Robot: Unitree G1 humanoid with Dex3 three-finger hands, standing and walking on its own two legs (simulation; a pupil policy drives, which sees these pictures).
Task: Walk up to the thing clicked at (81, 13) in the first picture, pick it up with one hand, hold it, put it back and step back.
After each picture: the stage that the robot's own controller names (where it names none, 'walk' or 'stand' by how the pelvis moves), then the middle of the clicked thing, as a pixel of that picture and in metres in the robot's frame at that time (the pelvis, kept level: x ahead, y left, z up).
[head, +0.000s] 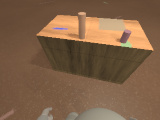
stand; (81, 27) +0.82 +0.12 +0.12
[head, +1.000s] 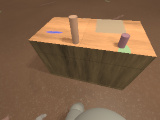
walk; (74, 31) +0.70 +0.20 +0.13
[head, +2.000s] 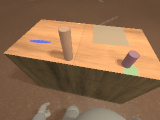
stand; (66, 45) +0.46 +0.19 +0.15
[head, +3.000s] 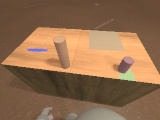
stand; (63, 54) +0.42 +0.20 +0.11
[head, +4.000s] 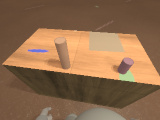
stand; (63, 55) +0.42 +0.21 +0.11
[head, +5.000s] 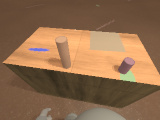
stand; (64, 54) +0.42 +0.20 +0.11
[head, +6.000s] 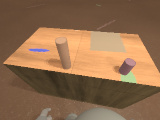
stand; (64, 55) +0.41 +0.20 +0.11
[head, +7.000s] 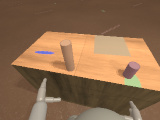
rise first; (68, 57) +0.41 +0.19 +0.12
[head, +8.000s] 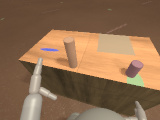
go down; (71, 54) +0.43 +0.19 +0.12
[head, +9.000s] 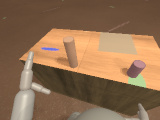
go down; (71, 54) +0.43 +0.19 +0.12
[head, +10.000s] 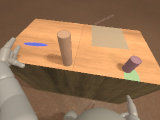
go down; (66, 51) +0.43 +0.16 +0.13
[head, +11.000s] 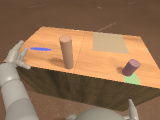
approach; (67, 54) +0.42 +0.17 +0.13
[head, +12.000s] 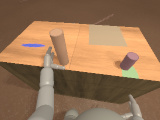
close; (61, 50) +0.43 +0.19 +0.15
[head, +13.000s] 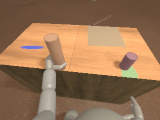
lift; (57, 55) +0.39 +0.21 +0.15
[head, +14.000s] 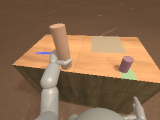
lift; (62, 49) +0.34 +0.17 +0.26
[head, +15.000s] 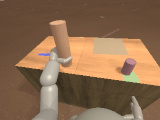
hold; (63, 47) +0.34 +0.17 +0.28
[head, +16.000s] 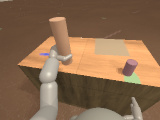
hold; (63, 44) +0.34 +0.17 +0.30
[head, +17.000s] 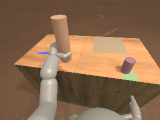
crouch; (63, 42) +0.36 +0.17 +0.30
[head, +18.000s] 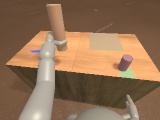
lower; (58, 30) +0.46 +0.20 +0.30
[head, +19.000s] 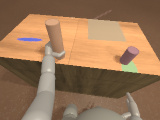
lower; (56, 42) +0.46 +0.21 +0.17
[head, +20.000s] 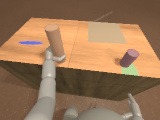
lower; (57, 46) +0.43 +0.21 +0.16
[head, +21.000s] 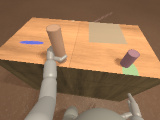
lower; (58, 46) +0.43 +0.21 +0.16
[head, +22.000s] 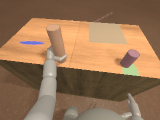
lower; (58, 46) +0.44 +0.21 +0.16
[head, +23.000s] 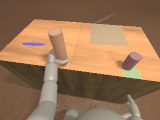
open; (60, 49) +0.42 +0.20 +0.16
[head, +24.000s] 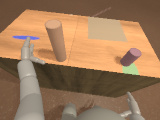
sink last; (58, 44) +0.43 +0.19 +0.17
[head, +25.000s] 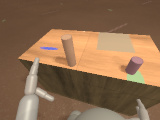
sink last; (69, 52) +0.44 +0.20 +0.14
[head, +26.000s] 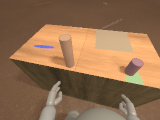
stand; (68, 53) +0.42 +0.19 +0.13
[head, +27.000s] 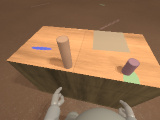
stand; (65, 54) +0.41 +0.20 +0.12
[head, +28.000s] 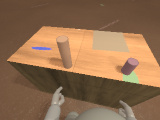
stand; (65, 54) +0.42 +0.20 +0.12
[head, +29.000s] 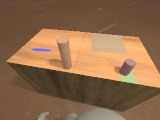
walk; (65, 55) +0.42 +0.20 +0.12
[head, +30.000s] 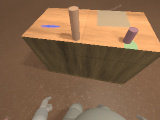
walk; (75, 25) +0.66 +0.16 +0.14
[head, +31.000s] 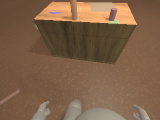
walk; (73, 7) +1.05 +0.26 +0.15
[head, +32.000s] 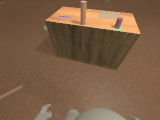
stand; (83, 13) +1.10 +0.15 +0.13
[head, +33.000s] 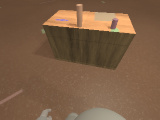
stand; (79, 16) +1.10 +0.17 +0.11
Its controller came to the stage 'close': yes
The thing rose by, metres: 0.20
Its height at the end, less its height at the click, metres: +0.00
